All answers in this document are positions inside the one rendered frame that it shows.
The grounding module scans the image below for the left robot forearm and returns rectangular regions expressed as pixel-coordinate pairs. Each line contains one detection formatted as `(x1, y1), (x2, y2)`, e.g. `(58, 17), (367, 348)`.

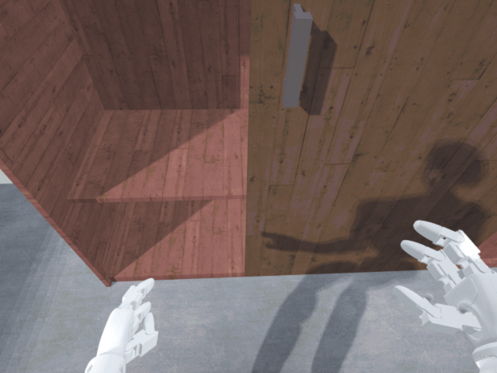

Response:
(85, 354), (126, 373)

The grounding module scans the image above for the robot left hand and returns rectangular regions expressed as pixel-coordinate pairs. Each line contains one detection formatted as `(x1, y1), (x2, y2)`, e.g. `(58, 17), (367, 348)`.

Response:
(96, 278), (158, 364)

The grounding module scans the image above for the robot right hand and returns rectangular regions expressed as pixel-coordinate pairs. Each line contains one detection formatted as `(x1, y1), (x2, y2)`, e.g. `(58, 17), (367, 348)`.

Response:
(393, 221), (497, 348)

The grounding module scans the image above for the wardrobe door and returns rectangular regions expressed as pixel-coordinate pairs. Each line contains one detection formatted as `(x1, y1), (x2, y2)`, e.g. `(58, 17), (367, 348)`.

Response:
(477, 232), (497, 259)
(245, 0), (497, 277)

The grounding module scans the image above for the handle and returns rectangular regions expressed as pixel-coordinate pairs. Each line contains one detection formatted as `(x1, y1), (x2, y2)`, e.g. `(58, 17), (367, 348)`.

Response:
(283, 4), (313, 107)

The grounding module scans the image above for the right robot forearm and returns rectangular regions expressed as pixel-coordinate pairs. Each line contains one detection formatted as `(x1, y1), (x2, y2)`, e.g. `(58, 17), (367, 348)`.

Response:
(472, 342), (497, 373)

